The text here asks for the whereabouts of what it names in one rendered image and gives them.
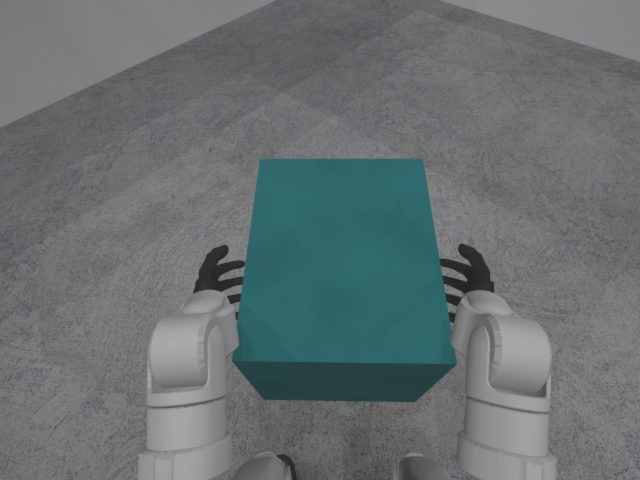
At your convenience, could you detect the right robot forearm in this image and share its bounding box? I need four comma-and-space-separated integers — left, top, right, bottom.
450, 290, 557, 480

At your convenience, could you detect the carton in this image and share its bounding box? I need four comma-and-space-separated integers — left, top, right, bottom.
232, 159, 457, 402

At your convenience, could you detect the robot right thigh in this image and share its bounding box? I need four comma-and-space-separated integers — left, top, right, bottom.
391, 456, 451, 480

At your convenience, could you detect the left robot forearm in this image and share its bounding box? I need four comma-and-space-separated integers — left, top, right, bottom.
137, 290, 239, 480

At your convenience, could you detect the right robot hand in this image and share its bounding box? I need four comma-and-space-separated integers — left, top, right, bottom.
440, 244, 494, 323

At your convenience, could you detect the left robot shin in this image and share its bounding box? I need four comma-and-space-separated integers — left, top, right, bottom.
255, 452, 282, 462

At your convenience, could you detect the left robot hand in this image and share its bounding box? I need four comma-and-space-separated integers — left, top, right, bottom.
193, 245, 245, 320

